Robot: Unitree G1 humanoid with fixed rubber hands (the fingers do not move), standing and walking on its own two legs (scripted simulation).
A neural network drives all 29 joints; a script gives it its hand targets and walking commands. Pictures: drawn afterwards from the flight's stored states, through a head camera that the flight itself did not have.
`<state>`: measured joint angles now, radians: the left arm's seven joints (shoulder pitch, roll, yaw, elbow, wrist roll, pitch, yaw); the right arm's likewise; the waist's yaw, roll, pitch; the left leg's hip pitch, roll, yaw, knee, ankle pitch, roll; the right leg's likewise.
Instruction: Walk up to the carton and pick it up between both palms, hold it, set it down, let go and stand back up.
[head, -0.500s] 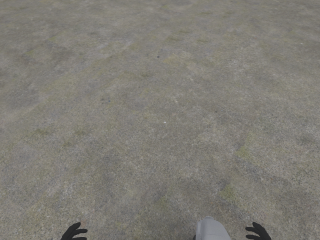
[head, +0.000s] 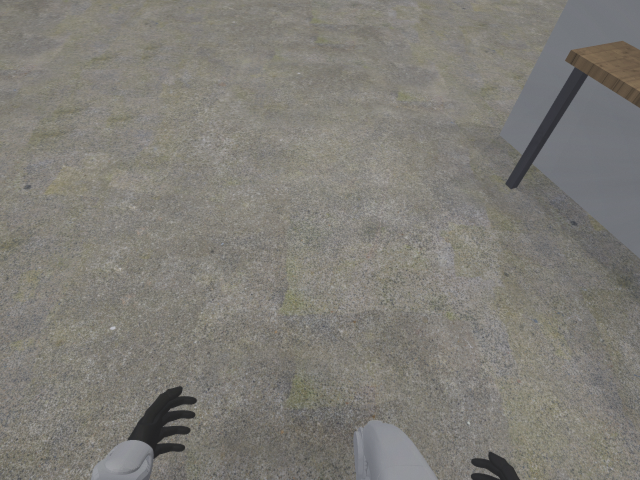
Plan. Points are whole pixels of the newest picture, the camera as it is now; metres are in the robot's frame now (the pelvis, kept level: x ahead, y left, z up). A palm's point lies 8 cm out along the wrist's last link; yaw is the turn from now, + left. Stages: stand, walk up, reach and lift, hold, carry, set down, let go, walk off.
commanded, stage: walk up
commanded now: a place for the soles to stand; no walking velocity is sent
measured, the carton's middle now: out of the picture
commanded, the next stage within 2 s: none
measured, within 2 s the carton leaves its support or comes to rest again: neither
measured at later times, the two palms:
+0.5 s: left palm (315, 325) +0.36 +0.02 -0.13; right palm (599, 406) +0.23 -0.39 -0.09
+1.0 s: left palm (508, 232) +0.56 -0.36 -0.09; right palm out of the picture +0.12 -0.57 -0.12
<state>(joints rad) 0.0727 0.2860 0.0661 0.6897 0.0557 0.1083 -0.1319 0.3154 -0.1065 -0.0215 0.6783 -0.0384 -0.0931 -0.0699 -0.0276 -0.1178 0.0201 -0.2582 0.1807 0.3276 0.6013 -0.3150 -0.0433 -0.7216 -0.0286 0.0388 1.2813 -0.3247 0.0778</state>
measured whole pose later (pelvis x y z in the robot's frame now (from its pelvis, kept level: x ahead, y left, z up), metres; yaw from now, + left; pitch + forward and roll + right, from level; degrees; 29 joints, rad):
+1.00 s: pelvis +0.28 -0.34 -0.02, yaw -53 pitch +2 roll -1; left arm 0.13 0.15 0.04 0.59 0.04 -0.03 0.00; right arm 0.31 -0.24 -0.05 0.67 -0.01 -0.02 0.01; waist -0.02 0.01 0.02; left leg -0.40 0.19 0.07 1.32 -0.48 -0.02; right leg -0.50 0.06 -0.03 0.76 -0.30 -0.06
